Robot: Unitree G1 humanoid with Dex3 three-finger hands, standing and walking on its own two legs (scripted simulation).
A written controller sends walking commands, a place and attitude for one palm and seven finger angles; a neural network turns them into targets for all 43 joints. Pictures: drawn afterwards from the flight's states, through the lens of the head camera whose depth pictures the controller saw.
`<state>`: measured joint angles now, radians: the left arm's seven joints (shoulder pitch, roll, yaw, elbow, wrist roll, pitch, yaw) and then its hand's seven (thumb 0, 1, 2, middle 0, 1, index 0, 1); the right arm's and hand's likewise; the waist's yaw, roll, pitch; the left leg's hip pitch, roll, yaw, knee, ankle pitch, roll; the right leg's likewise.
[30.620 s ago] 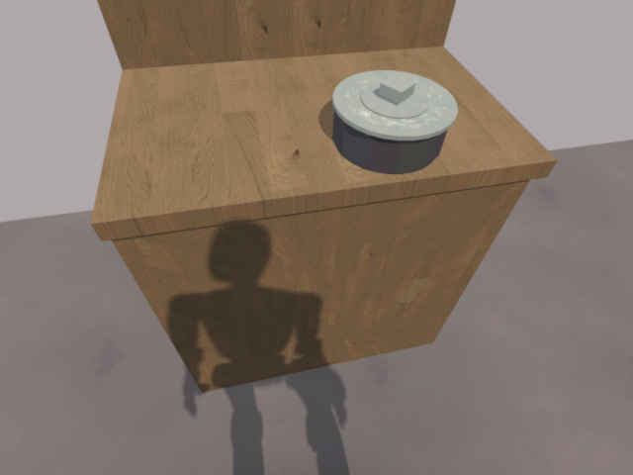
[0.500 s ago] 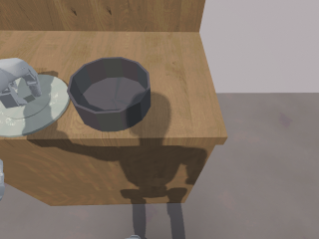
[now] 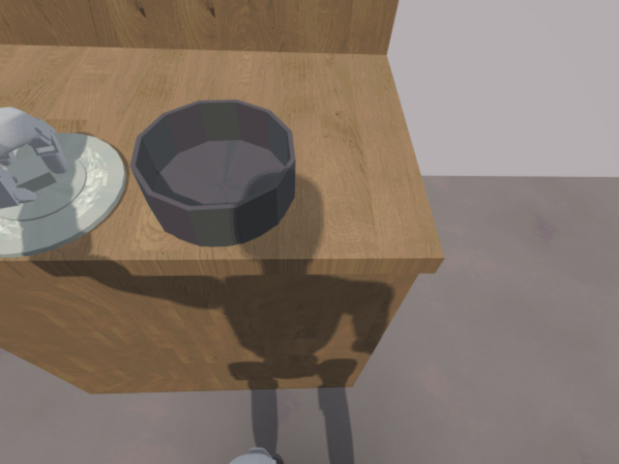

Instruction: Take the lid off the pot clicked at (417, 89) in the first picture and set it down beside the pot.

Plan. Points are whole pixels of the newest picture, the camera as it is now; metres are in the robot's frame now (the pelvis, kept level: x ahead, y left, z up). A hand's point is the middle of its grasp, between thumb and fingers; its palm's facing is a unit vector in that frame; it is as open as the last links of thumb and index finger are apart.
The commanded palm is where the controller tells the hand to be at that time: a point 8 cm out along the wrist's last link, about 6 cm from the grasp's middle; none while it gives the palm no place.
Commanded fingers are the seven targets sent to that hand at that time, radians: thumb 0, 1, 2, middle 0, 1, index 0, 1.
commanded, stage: open the fingers wide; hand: left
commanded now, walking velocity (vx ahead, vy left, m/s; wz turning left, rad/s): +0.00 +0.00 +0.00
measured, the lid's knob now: (30, 174) +0.45 +0.36 +0.10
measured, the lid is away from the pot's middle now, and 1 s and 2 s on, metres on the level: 0.24 0.24 0.24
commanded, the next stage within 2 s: raise the empty hand in 0.50 s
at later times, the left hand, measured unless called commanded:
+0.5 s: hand (13, 175) +0.43 +0.36 +0.12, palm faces -0.36 -0.10 -0.93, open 10.9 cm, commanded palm +0.43 +0.35 +0.19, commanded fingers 0.00 -0.13 0.89 -0.48 -0.62 -0.48 -0.62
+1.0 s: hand out of the picture +0.44 +0.35 +0.16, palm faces -0.32 -0.08 -0.95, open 11.0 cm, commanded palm +0.44 +0.35 +0.24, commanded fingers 0.00 -0.14 0.90 -0.48 -0.61 -0.48 -0.61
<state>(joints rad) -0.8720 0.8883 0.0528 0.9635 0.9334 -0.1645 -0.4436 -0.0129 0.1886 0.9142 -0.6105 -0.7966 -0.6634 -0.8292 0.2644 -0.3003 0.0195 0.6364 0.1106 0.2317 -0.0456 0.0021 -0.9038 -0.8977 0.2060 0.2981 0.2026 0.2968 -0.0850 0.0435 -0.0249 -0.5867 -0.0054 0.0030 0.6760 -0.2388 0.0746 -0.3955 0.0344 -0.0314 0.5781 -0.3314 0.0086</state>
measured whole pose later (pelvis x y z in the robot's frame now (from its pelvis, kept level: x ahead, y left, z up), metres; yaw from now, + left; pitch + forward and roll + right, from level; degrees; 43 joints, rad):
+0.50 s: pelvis +0.00 +0.02 +0.00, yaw +0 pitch +9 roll -4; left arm -0.86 0.86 0.03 0.91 0.93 -0.15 -0.43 0.00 -0.10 0.87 -0.47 -0.65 -0.48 -0.65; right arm 0.27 -0.29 0.02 0.63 0.10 0.23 -0.04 0.00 -0.90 -0.90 0.21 0.30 0.20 0.30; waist -0.08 0.04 -0.03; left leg -0.59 -0.02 0.01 0.66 -0.24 0.10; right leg -0.39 0.02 -0.02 0.56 -0.33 0.01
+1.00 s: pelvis +0.00 +0.02 +0.01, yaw +1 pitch +8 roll -4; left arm -0.94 0.84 -0.04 0.88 0.92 -0.09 -0.45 0.00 -0.13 0.90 -0.49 -0.60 -0.50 -0.61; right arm 0.25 -0.29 0.02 0.63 0.10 0.21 -0.04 0.00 -0.90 -0.90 0.21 0.30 0.20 0.30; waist -0.07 0.05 -0.02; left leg -0.53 -0.04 0.01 0.60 -0.20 0.10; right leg -0.34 0.00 -0.03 0.50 -0.30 0.00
